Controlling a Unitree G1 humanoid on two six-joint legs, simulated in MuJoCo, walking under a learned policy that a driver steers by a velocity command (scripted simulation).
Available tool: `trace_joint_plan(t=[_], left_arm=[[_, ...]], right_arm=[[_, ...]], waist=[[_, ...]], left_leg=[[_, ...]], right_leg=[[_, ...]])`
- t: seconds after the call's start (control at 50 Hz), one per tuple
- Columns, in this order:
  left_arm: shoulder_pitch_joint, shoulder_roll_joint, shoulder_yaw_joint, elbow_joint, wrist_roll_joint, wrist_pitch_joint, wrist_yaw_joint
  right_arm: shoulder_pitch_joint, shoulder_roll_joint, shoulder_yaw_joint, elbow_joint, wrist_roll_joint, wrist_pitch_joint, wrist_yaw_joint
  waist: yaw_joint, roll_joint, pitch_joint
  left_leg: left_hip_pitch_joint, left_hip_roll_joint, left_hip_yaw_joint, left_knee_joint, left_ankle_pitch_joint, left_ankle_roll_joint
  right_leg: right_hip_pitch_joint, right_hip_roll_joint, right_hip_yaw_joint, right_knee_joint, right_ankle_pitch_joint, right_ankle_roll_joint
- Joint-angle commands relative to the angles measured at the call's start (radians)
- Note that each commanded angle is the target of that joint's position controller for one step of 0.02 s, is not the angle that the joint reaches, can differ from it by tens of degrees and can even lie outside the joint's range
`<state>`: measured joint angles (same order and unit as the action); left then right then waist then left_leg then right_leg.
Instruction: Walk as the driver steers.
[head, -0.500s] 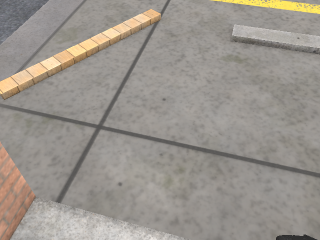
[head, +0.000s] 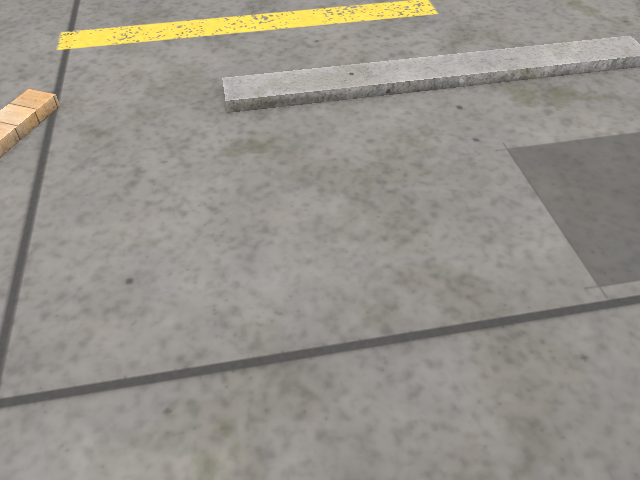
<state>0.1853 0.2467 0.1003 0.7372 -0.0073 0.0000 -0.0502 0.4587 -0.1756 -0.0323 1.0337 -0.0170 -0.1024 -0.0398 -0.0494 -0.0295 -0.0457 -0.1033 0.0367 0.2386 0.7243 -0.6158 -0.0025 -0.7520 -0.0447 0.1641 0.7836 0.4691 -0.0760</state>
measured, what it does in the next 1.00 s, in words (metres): goes down: right foot 0.17 m lower, then left foot 0.17 m lower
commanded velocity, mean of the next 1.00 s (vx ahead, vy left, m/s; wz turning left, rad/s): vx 0.50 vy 0.00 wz -0.09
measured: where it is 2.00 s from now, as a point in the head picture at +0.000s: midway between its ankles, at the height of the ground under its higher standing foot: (272, 317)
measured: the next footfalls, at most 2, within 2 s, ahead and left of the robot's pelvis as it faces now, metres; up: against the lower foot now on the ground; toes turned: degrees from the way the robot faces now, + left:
right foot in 0.18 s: +0.25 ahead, -0.14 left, -0.17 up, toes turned -7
left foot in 0.78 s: +0.64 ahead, +0.07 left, -0.33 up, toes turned -11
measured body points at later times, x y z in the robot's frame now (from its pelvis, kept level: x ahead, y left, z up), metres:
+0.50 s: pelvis +0.27 -0.06 -0.14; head +0.27 -0.09 +0.31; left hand +0.38 +0.17 -0.27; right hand +0.35 -0.35 -0.25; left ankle +0.47 +0.08 -0.80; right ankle +0.21 -0.13 -0.86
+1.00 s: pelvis +0.62 -0.01 -0.29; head +0.65 -0.01 +0.15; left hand +0.78 +0.22 -0.40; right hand +0.61 -0.26 -0.43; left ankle +0.60 +0.08 -1.03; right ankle +0.67 -0.17 -0.93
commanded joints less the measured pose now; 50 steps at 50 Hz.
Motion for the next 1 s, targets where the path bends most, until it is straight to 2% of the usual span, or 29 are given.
trace_joint_plan(t=[0.02,0.1,0.14,0.16,0.18,0.2,0.22,0.24,0.26,0.3,0.34,0.38,0.4,0.46,0.52,0.64,0.7,0.72,0.76,0.78,0.8,0.82,0.84,0.86,0.88,0.9,0.92,0.96,1.0], left_arm=[[-0.167,-0.032,-0.027,-0.093,-0.009,-0.001,-0.032],[-0.275,-0.020,-0.039,-0.130,-0.031,-0.007,-0.048],[-0.141,0.031,-0.016,-0.069,-0.027,-0.019,-0.040],[0.080,0.102,0.028,0.006,-0.030,-0.009,-0.016],[0.255,0.192,0.054,0.066,-0.015,-0.013,-0.003],[0.295,0.273,0.044,0.108,0.011,-0.023,-0.005],[0.361,0.260,0.042,0.106,-0.017,-0.014,-0.011],[0.413,0.244,0.042,0.114,-0.024,0.002,0.005],[0.381,0.252,0.041,0.156,-0.031,0.011,0.019],[0.037,0.152,-0.005,0.027,0.016,-0.026,0.004],[-0.070,0.091,-0.027,0.004,0.009,-0.056,0.016],[-0.029,0.115,-0.017,0.037,0.022,-0.049,0.067],[0.027,0.131,-0.011,0.060,0.049,-0.045,0.075],[0.174,0.074,-0.019,0.110,-0.014,-0.069,0.087],[0.195,0.051,-0.032,0.120,-0.018,-0.068,0.104],[0.300,0.083,-0.027,0.120,0.010,-0.069,0.107],[0.294,0.102,-0.022,0.121,0.002,-0.059,0.119],[0.279,0.108,-0.022,0.124,-0.003,-0.052,0.119],[0.154,0.119,-0.014,0.156,0.013,-0.065,0.100],[0.141,0.072,-0.027,0.164,0.014,-0.086,0.079],[0.220,0.001,-0.039,0.158,0.031,-0.118,0.053],[0.317,0.024,-0.057,0.127,0.012,-0.142,0.040],[0.242,0.068,-0.047,0.092,0.017,-0.149,0.045],[0.137,0.035,-0.066,0.000,-0.030,-0.151,0.058],[0.033,0.020,-0.069,-0.036,-0.051,-0.149,0.077],[0.001,0.039,-0.067,-0.045,-0.042,-0.139,0.091],[0.010,0.028,-0.067,-0.041,-0.018,-0.138,0.093],[-0.045,0.071,-0.047,-0.071,0.032,-0.125,0.092],[-0.135,0.018,-0.058,-0.101,0.047,-0.130,0.081]], right_arm=[[0.045,-0.126,-0.027,-0.049,0.009,0.017,-0.015],[0.078,-0.158,-0.047,-0.069,0.031,0.050,-0.017],[0.065,-0.186,-0.056,-0.059,0.032,0.061,-0.004],[0.011,-0.209,-0.068,-0.056,0.030,0.049,0.007],[-0.037,-0.202,-0.062,-0.075,0.041,0.028,0.015],[0.077,-0.064,-0.031,-0.089,0.004,0.006,0.023],[0.094,-0.131,-0.027,-0.153,0.025,-0.028,0.039],[-0.042,-0.142,-0.028,-0.241,0.049,-0.038,0.028],[-0.163,-0.111,-0.015,-0.289,0.065,-0.033,0.005],[-0.144,-0.170,-0.034,-0.273,0.056,0.006,-0.033],[-0.126,-0.167,-0.049,-0.265,-0.004,0.023,-0.042],[-0.181,-0.128,-0.048,-0.306,-0.042,0.019,-0.034],[-0.052,-0.127,-0.053,-0.244,-0.022,0.017,-0.012],[-0.217,-0.172,-0.066,-0.308,0.024,0.023,0.021],[-0.316,-0.118,-0.052,-0.351,-0.003,0.026,0.046],[-0.448,-0.111,-0.032,-0.429,0.037,0.016,0.097],[-0.481,-0.102,-0.020,-0.433,0.056,-0.001,0.124],[-0.452,-0.105,-0.021,-0.420,0.056,0.001,0.124],[-0.155,-0.159,-0.051,-0.332,0.067,0.025,0.104],[0.070,-0.230,-0.083,-0.237,0.041,0.037,0.095],[0.261,-0.294,-0.100,-0.142,0.021,0.039,0.095],[0.223,-0.259,-0.079,-0.150,0.031,0.049,0.097],[0.181,-0.207,-0.065,-0.181,0.035,0.064,0.091],[0.150,-0.297,-0.093,-0.167,0.047,0.071,0.067],[0.065,-0.279,-0.091,-0.199,0.032,0.066,0.051],[-0.028,-0.240,-0.073,-0.247,0.002,0.052,0.048],[-0.087,-0.216,-0.061,-0.258,-0.007,0.033,0.043],[-0.191,-0.195,-0.051,-0.297,0.023,0.023,0.035],[-0.179,-0.197,-0.050,-0.293,0.032,0.036,0.005]], waist=[[-0.064,0.041,0.202],[-0.131,0.068,0.239],[-0.047,0.064,0.148],[0.084,0.104,0.009],[0.201,-0.002,-0.032],[0.114,-0.264,-0.180],[0.151,-0.225,-0.410],[0.198,-0.185,-0.468],[0.164,-0.064,-0.320],[0.009,0.146,-0.058],[-0.048,0.117,0.060],[-0.046,0.009,-0.009],[-0.066,-0.023,-0.090],[0.024,-0.031,-0.006],[0.056,-0.033,0.052],[0.162,-0.030,0.150],[0.192,-0.032,0.182],[0.177,-0.038,0.180],[0.001,-0.082,0.063],[-0.085,0.000,-0.054],[-0.110,0.296,-0.118],[-0.050,0.389,-0.240],[-0.079,0.307,-0.265],[-0.064,0.253,-0.273],[-0.046,0.069,-0.214],[0.004,-0.025,-0.142],[0.044,-0.025,-0.086],[0.099,0.014,0.081],[0.066,0.102,0.053]], left_leg=[[-0.157,0.229,-0.109,-0.100,0.315,0.085],[-0.016,0.282,-0.131,0.080,0.437,0.071],[-0.062,0.284,-0.120,0.296,0.692,0.080],[-0.166,0.234,-0.110,0.537,0.859,0.074],[-0.350,0.138,-0.041,0.971,0.584,-0.003],[-0.798,0.039,-0.129,1.442,-0.374,-0.049],[-0.874,0.061,-0.293,1.427,-0.344,-0.079],[-0.951,0.050,-0.322,1.329,-0.278,-0.084],[-1.060,0.049,-0.274,1.294,-0.175,-0.086],[-0.901,0.100,-0.359,0.949,0.177,-0.030],[-0.692,0.117,-0.371,0.622,0.367,-0.058],[-0.532,0.089,-0.318,0.420,0.527,-0.098],[-0.439,0.062,-0.304,0.479,0.705,-0.098],[-0.700,0.081,-0.401,0.277,0.887,-0.042],[-0.526,0.040,-0.380,0.015,1.158,-0.018],[-0.767,0.004,-0.449,-0.110,0.947,0.001],[-0.761,0.033,-0.403,-0.222,0.893,0.021],[-0.656,0.042,-0.363,-0.254,0.854,0.037],[-0.247,0.071,-0.308,-0.274,0.902,0.103],[0.059,-0.012,-0.207,-0.279,0.960,0.121],[0.467,0.093,-0.331,-0.079,1.339,0.223],[0.615,0.165,-0.570,-0.014,1.278,0.307],[0.577,0.172,-0.622,-0.077,1.193,0.319],[0.568,0.248,-0.844,-0.241,0.708,0.401],[0.426,0.309,-1.026,-0.357,0.399,0.404],[0.248,0.317,-1.058,-0.373,0.379,0.391],[0.097,0.315,-1.025,-0.337,0.521,0.382],[-0.241,0.148,-0.743,-0.422,0.601,0.296],[-0.416,0.011,-0.545,-0.447,0.758,0.247]], right_leg=[[0.043,0.012,-0.079,-0.146,0.064,0.018],[0.031,-0.022,-0.141,-0.349,-0.078,0.029],[0.303,0.030,-0.213,-0.337,-0.217,-0.009],[0.664,0.062,-0.220,-0.324,-0.153,-0.054],[0.890,0.021,-0.192,-0.391,0.054,-0.132],[1.326,-0.123,-0.021,0.030,0.434,-0.238],[1.407,-0.212,0.191,0.018,0.274,-0.373],[1.370,-0.290,0.373,-0.213,-0.199,-0.406],[1.209,-0.309,0.497,-0.371,-0.557,-0.376],[0.644,-0.317,0.554,-0.433,-0.777,-0.312],[0.298,-0.174,0.316,-0.418,-0.524,-0.229],[0.252,-0.076,0.178,-0.361,-0.228,-0.217],[0.269,-0.074,0.130,-0.304,-0.105,-0.210],[0.466,-0.100,0.174,-0.253,-0.419,-0.184],[0.333,-0.043,0.104,-0.209,-0.786,-0.158],[0.548,-0.113,0.223,0.007,-0.808,-0.189],[0.589,-0.145,0.210,0.092,-0.712,-0.157],[0.544,-0.151,0.173,0.109,-0.612,-0.137],[0.396,-0.147,0.075,0.344,-0.534,-0.076],[0.321,-0.060,-0.074,0.621,-0.412,-0.028],[-0.081,0.098,-0.218,1.189,-1.140,0.078],[-0.276,0.070,-0.142,1.335,-1.273,0.117],[-0.309,0.034,-0.114,1.307,-1.242,0.133],[-0.428,0.048,-0.127,1.235,-1.167,0.151],[-0.442,-0.001,-0.102,1.100,-1.038,0.132],[-0.369,-0.031,-0.070,0.987,-0.972,0.109],[-0.316,-0.048,-0.021,0.921,-0.914,0.084],[-0.138,-0.066,-0.039,0.397,-0.730,0.096],[0.212,0.014,-0.135,0.010,-0.479,0.134]])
